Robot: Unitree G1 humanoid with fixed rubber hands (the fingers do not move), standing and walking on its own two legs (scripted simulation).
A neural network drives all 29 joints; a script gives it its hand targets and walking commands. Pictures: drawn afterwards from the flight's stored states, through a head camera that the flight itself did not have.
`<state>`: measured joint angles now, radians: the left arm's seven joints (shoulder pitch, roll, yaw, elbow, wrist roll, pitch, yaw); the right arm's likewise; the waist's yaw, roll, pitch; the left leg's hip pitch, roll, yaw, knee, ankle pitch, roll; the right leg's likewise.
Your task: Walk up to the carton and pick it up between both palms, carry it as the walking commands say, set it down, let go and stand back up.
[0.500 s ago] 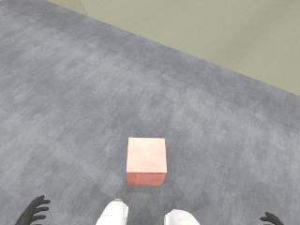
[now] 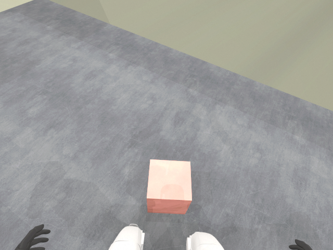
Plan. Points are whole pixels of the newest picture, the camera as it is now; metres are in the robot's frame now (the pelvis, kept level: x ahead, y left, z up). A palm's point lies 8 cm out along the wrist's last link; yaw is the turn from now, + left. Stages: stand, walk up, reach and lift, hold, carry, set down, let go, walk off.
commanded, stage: walk up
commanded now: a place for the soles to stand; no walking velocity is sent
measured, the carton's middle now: (168, 187) +0.47 -0.03 -0.59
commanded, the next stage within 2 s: reach and lift in 0.84 s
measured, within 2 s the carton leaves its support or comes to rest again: neither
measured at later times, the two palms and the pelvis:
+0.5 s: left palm out of the picture +0.11 +0.31 -0.08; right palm out of the picture +0.11 -0.35 -0.08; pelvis +0.02 -0.02 +0.00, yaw +1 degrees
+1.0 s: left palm (48, 242) +0.15 +0.29 -0.09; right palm (298, 240) +0.15 -0.32 -0.07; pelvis +0.01 -0.01 +0.00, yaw +1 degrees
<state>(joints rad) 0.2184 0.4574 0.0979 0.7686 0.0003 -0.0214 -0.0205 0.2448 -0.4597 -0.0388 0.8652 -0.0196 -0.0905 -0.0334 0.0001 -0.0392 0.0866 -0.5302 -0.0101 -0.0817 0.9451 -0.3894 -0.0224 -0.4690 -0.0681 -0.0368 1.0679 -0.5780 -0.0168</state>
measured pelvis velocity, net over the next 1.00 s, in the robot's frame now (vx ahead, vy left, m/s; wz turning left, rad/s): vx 0.01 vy -0.01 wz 0.01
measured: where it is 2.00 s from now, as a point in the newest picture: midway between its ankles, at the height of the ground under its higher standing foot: outside the picture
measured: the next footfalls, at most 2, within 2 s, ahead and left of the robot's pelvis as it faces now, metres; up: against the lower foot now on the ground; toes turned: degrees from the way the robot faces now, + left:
none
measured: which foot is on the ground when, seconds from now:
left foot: down 0.00-1.00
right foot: down 0.00-1.00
